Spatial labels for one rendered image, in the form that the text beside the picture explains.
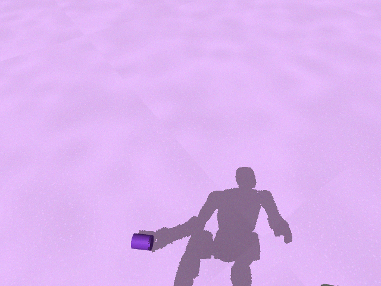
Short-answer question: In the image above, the can can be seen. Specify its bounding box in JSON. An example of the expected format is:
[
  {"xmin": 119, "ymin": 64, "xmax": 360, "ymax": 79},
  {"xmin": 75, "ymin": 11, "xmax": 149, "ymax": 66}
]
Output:
[{"xmin": 131, "ymin": 234, "xmax": 154, "ymax": 251}]

